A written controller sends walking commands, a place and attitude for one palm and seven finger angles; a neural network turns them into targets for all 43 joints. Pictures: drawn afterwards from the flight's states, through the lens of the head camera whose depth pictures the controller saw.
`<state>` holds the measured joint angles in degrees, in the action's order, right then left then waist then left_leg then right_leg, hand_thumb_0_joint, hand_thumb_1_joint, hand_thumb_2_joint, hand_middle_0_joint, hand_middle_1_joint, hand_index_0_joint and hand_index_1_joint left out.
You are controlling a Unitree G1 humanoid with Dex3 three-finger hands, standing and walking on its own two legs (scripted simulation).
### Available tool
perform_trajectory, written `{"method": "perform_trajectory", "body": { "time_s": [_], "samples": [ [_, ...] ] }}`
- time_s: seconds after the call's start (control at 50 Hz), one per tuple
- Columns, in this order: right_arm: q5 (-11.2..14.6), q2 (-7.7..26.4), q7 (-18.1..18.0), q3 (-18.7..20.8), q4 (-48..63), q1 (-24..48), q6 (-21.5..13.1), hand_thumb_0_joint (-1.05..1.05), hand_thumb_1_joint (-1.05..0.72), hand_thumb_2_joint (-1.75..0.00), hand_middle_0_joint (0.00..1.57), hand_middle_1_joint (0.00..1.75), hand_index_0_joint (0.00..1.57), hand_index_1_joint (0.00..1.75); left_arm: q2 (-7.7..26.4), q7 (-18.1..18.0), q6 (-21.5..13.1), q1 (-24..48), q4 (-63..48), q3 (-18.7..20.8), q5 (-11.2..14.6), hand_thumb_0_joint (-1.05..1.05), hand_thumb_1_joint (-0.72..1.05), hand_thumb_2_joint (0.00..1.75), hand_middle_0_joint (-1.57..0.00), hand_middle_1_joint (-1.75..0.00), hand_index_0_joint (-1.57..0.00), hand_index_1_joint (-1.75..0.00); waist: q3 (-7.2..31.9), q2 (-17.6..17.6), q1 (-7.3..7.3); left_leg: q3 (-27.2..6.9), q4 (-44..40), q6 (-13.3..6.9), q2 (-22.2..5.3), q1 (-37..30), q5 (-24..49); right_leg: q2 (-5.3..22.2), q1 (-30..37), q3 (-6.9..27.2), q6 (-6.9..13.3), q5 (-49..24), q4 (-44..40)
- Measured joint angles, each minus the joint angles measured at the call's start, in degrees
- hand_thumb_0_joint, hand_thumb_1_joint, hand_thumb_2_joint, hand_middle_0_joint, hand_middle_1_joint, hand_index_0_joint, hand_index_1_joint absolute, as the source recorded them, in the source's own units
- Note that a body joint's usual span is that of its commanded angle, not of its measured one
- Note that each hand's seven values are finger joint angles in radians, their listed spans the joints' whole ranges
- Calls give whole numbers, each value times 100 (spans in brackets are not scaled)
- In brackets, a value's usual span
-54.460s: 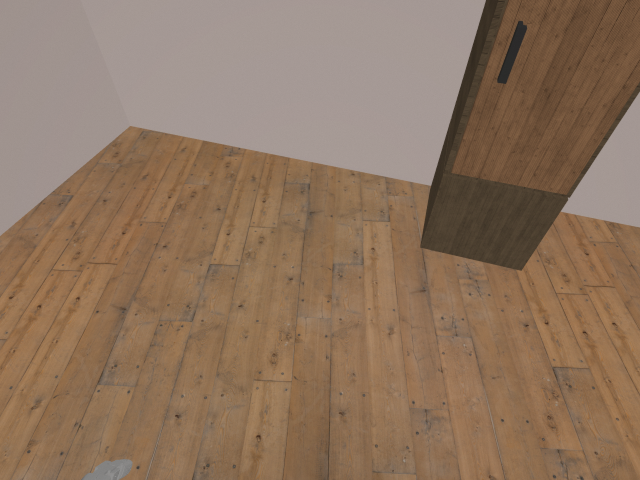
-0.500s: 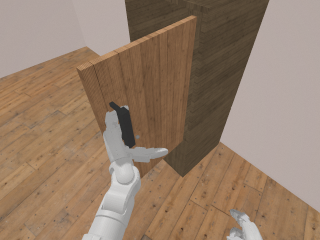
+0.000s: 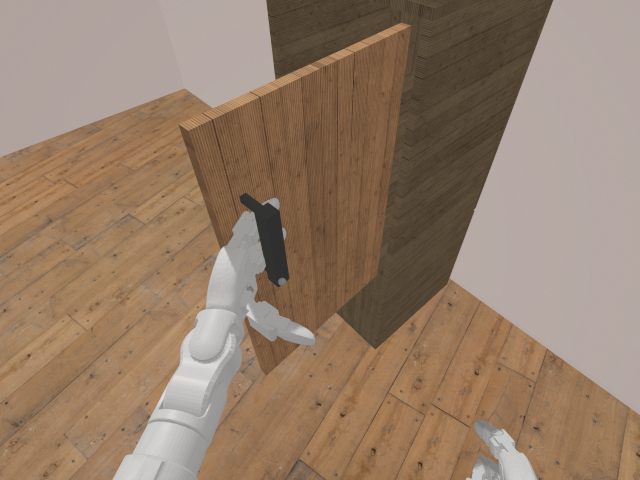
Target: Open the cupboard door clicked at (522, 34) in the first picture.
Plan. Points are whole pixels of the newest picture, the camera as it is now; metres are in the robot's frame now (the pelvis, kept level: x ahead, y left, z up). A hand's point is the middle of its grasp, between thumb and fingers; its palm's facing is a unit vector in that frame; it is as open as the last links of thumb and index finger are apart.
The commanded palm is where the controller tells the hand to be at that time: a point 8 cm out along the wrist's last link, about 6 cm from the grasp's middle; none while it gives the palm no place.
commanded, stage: slide the hand sideways off the handle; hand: left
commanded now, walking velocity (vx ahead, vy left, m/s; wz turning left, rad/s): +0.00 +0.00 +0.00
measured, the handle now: (264, 240) +0.39 +0.11 +0.09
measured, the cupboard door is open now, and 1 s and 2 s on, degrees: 94 92 92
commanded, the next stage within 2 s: draw the hand back to the body in 0.92 s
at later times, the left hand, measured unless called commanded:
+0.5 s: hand (250, 305) +0.30 +0.11 +0.08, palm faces +0.02 -1.00 -0.02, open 16.1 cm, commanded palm +0.26 +0.17 +0.08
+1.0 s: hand (203, 348) +0.24 +0.15 +0.08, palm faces +0.04 -1.00 -0.05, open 16.3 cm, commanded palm +0.22 +0.20 +0.08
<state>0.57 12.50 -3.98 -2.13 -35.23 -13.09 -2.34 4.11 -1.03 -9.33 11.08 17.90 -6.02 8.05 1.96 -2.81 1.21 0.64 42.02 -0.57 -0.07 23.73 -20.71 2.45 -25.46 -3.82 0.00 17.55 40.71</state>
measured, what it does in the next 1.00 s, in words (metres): stands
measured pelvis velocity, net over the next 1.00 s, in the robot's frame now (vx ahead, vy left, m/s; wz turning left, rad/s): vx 0.04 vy -0.02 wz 0.01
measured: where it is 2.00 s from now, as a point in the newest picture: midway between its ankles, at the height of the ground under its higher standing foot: outside the picture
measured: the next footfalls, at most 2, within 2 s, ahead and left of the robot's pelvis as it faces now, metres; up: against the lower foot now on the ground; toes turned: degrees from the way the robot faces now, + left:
none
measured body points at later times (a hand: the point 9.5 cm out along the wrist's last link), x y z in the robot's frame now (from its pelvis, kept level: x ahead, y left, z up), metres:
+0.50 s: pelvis +0.03 -0.02 +0.00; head +0.05 -0.03 +0.45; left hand +0.29 +0.17 +0.09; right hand +0.21 -0.24 -0.08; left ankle +0.01 +0.11 -0.71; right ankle +0.04 -0.12 -0.71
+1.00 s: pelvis +0.04 -0.02 -0.01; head +0.06 -0.03 +0.44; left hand +0.23 +0.21 +0.09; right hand +0.23 -0.24 -0.08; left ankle +0.01 +0.11 -0.71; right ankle +0.04 -0.12 -0.71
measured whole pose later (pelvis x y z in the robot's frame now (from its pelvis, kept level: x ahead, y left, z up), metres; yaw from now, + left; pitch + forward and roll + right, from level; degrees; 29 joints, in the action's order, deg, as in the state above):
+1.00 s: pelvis +0.04 -0.02 -0.01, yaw +1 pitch +5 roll -1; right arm 0.8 13.4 -3.3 -1.7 -30.2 -13.9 -9.8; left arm 10.2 11.3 -11.9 -25.0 -11.5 6.4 13.6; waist 4.2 -3.1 2.0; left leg -1.2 45.8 0.9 -1.4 25.9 -25.4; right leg 1.2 -27.2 -5.5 1.1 22.7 44.5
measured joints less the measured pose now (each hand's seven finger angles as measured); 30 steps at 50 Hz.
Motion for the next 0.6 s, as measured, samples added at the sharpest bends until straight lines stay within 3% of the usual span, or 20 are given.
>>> {"method": "perform_trajectory", "body": {
  "time_s": [0.04,0.1,0.22,0.38,0.6],
  "samples": [
    [6,-16,58,-19,28,-16,-80,1,-91,-90,20,30,20,30,-116,-54,27,-81,-52,92,18,-1,-50,30,-18,-34,-17,-35,29,34,-9,41,-70,-3,5,-37,27,3,2,41,-7,-18,-27],
    [-29,-66,181,-38,122,-29,-149,1,-91,-90,20,30,20,30,-181,-214,8,-240,-210,122,-164,-1,-50,30,-16,-33,-18,-34,54,105,-20,97,-129,5,-3,-63,43,-8,-24,97,0,-18,-25],
    [-66,-129,285,-63,279,4,-120,1,-91,-90,21,30,20,30,-93,-205,-42,-698,-637,203,-342,-1,-50,30,-18,-33,-17,-31,34,158,-36,149,-172,40,-71,-124,2,-82,-6,146,37,9,-45],
    [-43,-89,218,-16,327,65,-87,1,-91,-90,21,30,20,30,152,141,23,-1420,-1278,439,-130,-1,-50,30,-20,-33,-19,-32,41,108,-11,105,-255,93,-142,-235,-60,-155,122,99,79,67,-151],
    [-22,9,184,73,434,55,-297,1,-91,-90,20,30,20,30,321,538,-90,-2551,-2203,742,80,-1,-50,30,-18,-31,-18,-31,130,37,65,-13,-155,140,-149,-180,-217,-154,103,-15,111,275,-35]
  ]
}}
